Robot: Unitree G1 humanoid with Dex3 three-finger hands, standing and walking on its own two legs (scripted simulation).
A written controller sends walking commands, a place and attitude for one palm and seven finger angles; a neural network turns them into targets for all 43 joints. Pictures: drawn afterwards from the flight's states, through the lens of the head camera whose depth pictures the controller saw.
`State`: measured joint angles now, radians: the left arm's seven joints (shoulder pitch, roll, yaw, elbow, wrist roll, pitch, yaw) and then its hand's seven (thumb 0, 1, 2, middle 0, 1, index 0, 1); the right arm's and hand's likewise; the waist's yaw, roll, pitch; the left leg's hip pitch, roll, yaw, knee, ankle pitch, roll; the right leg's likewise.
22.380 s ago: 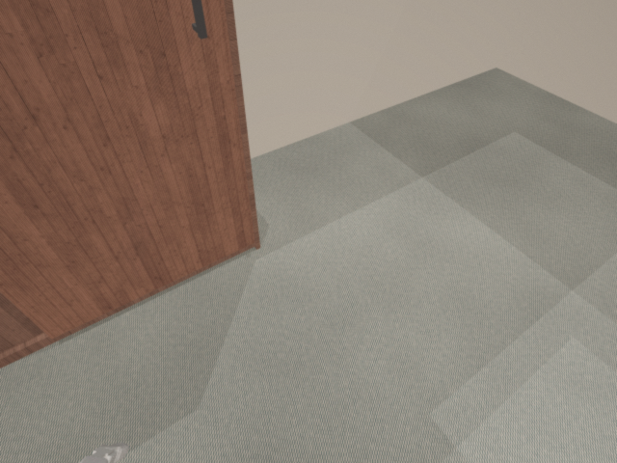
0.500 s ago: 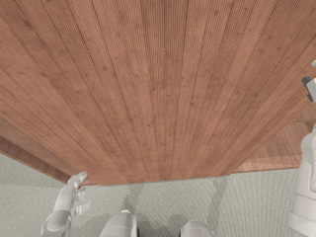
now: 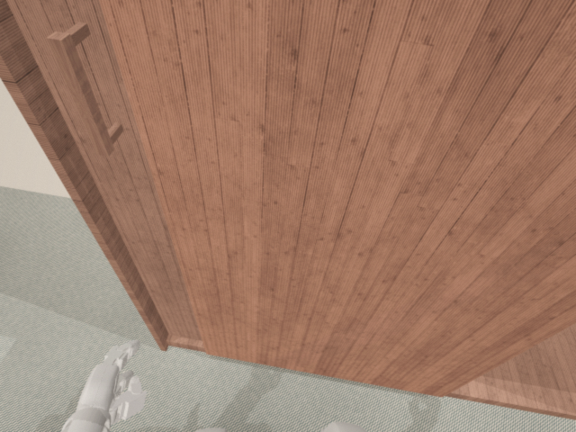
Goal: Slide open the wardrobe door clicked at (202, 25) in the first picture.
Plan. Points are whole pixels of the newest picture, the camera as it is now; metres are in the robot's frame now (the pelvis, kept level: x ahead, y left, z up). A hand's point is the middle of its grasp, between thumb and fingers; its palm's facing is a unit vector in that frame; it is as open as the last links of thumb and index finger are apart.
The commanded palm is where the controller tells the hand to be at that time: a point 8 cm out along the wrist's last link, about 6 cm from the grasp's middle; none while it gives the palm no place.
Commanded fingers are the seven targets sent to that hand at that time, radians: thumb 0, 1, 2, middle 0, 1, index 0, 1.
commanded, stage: stop walking and hold the door there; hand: right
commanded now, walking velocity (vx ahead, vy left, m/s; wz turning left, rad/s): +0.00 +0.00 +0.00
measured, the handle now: out of the picture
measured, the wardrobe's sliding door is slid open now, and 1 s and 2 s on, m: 0.60 0.60 0.60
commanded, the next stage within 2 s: none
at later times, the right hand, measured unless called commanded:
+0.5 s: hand out of the picture +0.31 -0.40 +0.21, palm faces +0.73 +0.65 -0.22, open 6.4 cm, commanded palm +0.26 -0.41 +0.17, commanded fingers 0.00 -0.90 -0.90 0.45 1.40 0.45 1.40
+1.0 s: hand out of the picture +0.30 -0.41 +0.21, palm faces +0.69 +0.69 -0.23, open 6.2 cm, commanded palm +0.26 -0.42 +0.17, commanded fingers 0.00 -0.90 -0.90 0.45 1.40 0.45 1.40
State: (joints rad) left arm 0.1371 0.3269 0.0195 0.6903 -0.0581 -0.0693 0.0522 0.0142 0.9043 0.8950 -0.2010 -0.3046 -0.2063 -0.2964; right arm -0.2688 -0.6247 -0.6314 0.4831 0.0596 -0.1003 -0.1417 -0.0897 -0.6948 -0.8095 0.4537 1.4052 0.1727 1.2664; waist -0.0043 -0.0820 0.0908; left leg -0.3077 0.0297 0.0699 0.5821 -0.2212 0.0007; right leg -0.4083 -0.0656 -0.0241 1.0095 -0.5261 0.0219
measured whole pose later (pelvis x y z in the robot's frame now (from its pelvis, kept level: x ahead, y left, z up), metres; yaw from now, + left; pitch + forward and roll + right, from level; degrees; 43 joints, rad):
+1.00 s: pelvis -0.04 -0.01 +0.01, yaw -1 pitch -2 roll +0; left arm 0.32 0.35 0.03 0.77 -0.06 -0.01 0.08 0.01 0.90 0.90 -0.20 -0.30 -0.21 -0.30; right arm -0.55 -0.66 -0.50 0.88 0.03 -0.17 -0.11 -0.09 -0.70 -0.87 0.43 1.38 0.23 1.34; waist 0.00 -0.05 0.01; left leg -0.22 0.08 0.06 0.55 -0.29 -0.05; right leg -0.37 -0.01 -0.04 0.67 -0.36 -0.01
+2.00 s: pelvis -0.08 -0.19 +0.00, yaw -7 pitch -1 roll +0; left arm 0.12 0.18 -0.08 0.66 -0.03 -0.07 0.06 0.01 0.90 0.89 -0.20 -0.31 -0.21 -0.30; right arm -0.53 -0.26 -0.14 0.21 0.09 -0.10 -0.13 -0.05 -0.80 -0.84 0.46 1.41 0.23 1.37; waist -0.04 -0.03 0.16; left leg -0.28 0.01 0.11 0.63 -0.33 0.05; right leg -0.33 -0.06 -0.07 0.64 -0.31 0.01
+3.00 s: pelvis -0.09 -0.20 +0.01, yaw -6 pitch -2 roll +0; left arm 0.26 0.27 0.01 0.73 -0.03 -0.07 0.03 0.02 0.91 0.90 -0.20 -0.30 -0.20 -0.30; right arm -0.51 -0.30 -0.17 0.37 0.06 -0.05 -0.11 -0.01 0.44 -0.26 0.38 1.30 0.26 1.25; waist 0.03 0.00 0.01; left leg -0.23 0.00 0.08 0.51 -0.26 0.03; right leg -0.27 -0.06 -0.10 0.51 -0.21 0.00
